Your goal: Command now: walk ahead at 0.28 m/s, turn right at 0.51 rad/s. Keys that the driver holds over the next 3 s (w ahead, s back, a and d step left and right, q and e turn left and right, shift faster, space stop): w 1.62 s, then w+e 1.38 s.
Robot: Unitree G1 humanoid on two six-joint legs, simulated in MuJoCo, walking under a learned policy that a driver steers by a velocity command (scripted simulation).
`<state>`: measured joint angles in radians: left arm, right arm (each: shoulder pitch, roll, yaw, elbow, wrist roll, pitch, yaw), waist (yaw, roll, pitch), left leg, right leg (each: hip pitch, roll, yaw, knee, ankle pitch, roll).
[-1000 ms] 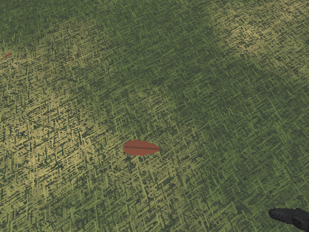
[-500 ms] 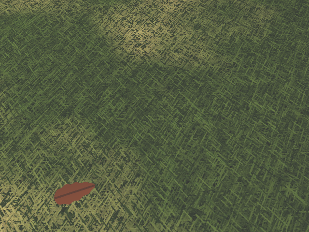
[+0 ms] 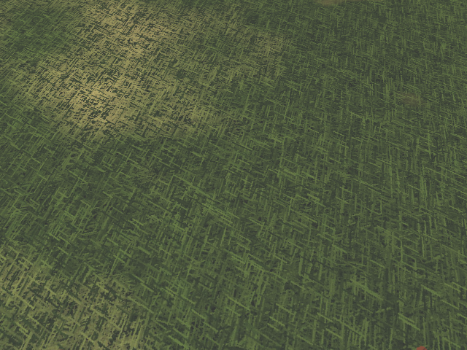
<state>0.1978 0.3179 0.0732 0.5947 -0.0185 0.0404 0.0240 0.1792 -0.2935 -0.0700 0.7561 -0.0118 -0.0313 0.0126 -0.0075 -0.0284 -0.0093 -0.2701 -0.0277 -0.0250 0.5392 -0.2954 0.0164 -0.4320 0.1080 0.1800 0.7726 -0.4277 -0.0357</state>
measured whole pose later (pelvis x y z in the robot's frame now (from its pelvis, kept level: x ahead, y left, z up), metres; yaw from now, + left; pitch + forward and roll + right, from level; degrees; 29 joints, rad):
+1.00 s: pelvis +0.45 -0.07 -0.01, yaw -6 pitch +2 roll +0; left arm 0.38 0.29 0.05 0.84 -0.02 -0.06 0.00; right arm 0.09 -0.28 -0.04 0.71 0.01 -0.08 0.04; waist 0.03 -0.01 0.05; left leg -0.46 -0.02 0.05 0.57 -0.15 0.06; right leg -0.22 0.01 0.06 1.06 -0.47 -0.02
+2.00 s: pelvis +1.01 -0.14 -0.01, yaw -14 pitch +2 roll +0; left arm 0.41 0.30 0.07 0.89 -0.02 -0.04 0.01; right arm 0.02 -0.27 -0.04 0.73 0.00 -0.11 0.02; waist 0.08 -0.01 0.03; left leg -0.46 0.01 0.00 0.53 -0.12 0.02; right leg -0.13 0.03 0.11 0.71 -0.48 -0.02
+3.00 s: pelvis +1.48 -0.39 -0.01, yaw -49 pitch +2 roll +1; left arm 0.39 0.31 0.09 0.76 -0.02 -0.02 0.02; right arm 0.02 -0.28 -0.05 0.72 -0.01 -0.12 0.03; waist 0.07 -0.01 0.01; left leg -0.46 -0.03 -0.03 0.51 -0.09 0.01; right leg -0.11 0.08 0.23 0.67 -0.50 -0.05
